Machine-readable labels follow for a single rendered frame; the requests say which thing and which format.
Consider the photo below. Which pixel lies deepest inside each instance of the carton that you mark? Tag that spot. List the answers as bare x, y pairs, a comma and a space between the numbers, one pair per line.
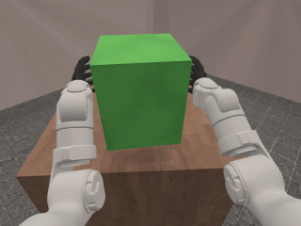
141, 83

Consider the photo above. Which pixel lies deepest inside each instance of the left robot upper arm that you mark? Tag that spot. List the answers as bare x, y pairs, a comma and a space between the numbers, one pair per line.
72, 199

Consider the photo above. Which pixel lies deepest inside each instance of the pedestal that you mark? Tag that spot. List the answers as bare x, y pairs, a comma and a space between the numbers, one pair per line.
168, 185

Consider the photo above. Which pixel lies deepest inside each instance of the right robot hand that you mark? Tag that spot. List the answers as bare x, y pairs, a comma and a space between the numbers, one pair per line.
197, 73

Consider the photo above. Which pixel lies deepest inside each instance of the robot right forearm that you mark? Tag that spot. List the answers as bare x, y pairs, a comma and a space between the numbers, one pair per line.
234, 134

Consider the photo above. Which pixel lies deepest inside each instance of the left robot hand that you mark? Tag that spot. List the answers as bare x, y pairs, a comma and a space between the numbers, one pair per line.
79, 71

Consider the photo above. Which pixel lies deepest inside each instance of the robot left forearm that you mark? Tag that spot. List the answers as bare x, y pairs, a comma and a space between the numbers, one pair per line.
74, 129

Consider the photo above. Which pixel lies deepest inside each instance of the right robot upper arm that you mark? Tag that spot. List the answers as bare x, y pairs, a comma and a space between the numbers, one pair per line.
255, 182

